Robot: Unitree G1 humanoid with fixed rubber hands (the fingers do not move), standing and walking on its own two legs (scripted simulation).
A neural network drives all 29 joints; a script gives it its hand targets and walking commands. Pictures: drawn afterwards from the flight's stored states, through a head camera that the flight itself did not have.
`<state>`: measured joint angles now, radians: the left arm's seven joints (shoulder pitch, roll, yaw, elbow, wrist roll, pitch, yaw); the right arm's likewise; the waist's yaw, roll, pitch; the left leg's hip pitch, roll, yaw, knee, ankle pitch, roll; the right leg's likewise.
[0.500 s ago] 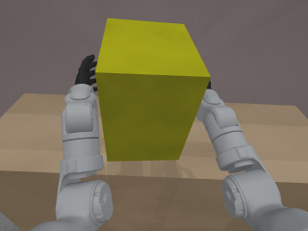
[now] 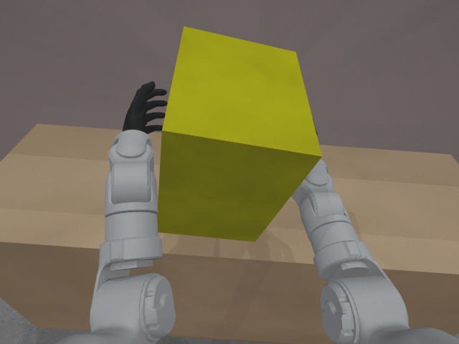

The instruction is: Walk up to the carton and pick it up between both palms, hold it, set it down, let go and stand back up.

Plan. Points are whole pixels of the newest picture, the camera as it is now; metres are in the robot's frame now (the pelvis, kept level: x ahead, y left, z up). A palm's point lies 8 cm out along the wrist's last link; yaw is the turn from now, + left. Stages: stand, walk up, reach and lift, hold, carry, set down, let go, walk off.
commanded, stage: set down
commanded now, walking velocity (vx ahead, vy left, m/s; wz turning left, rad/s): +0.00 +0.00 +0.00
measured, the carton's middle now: (223, 145) +0.39 -0.01 +0.16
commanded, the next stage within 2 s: none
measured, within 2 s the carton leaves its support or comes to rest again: neither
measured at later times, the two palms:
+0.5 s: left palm (151, 142) +0.39 +0.11 +0.18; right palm (310, 159) +0.36 -0.17 +0.15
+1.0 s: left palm (166, 150) +0.41 +0.09 +0.14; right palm (316, 167) +0.37 -0.19 +0.12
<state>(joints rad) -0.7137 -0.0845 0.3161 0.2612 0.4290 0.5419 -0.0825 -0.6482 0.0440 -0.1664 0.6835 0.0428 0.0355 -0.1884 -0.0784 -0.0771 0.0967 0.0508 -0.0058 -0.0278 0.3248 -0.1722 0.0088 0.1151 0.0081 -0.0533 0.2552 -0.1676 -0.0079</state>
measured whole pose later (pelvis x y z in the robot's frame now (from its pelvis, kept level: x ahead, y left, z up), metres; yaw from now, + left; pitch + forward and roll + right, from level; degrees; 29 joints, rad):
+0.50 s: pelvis +0.01 +0.00 +0.00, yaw +0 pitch -9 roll -1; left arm -0.64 -0.08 0.25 0.27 0.37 0.49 -0.02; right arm -0.61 0.00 -0.12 0.67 0.08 0.00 -0.19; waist -0.10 -0.08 0.09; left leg 0.01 0.00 -0.02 0.34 -0.19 0.01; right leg 0.08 0.01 -0.06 0.25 -0.18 -0.01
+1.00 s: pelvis +0.01 -0.01 +0.00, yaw -1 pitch -5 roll -1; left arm -0.67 -0.09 0.27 0.47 0.35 0.36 0.01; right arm -0.62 0.02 -0.22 0.77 0.00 -0.07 -0.16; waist -0.09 -0.07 0.06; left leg -0.05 0.01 0.00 0.31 -0.17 0.00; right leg 0.00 0.02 -0.06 0.25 -0.16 -0.02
